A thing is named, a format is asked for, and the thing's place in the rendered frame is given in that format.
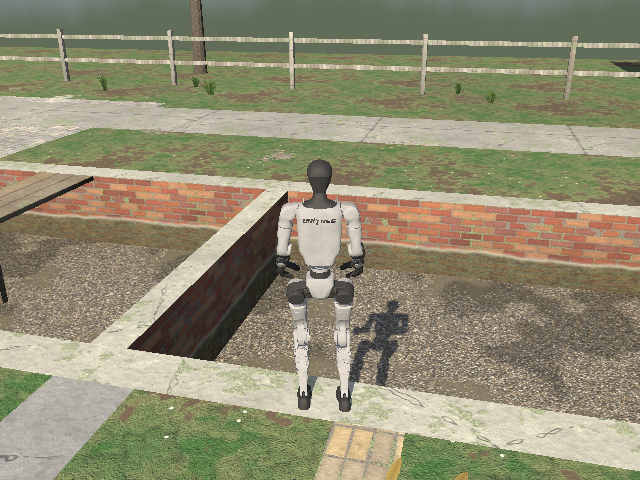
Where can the left robot forearm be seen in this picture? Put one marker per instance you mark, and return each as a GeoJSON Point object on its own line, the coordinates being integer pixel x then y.
{"type": "Point", "coordinates": [281, 261]}

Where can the robot right hand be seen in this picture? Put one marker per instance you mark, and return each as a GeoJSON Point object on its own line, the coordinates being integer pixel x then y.
{"type": "Point", "coordinates": [354, 273]}

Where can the robot left hand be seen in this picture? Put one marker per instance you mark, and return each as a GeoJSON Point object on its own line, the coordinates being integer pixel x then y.
{"type": "Point", "coordinates": [280, 270]}

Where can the left robot upper arm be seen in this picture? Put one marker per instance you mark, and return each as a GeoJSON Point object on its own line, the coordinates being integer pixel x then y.
{"type": "Point", "coordinates": [287, 214]}

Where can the right robot upper arm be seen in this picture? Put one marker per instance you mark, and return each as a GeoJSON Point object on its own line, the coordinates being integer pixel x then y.
{"type": "Point", "coordinates": [351, 213]}

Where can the robot right thigh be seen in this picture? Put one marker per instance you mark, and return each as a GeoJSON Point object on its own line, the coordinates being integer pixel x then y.
{"type": "Point", "coordinates": [343, 301]}

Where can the left robot foot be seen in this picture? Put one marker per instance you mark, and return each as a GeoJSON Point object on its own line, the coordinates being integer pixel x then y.
{"type": "Point", "coordinates": [304, 401]}

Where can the right robot forearm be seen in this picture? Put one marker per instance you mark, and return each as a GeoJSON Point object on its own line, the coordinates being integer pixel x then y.
{"type": "Point", "coordinates": [359, 261]}

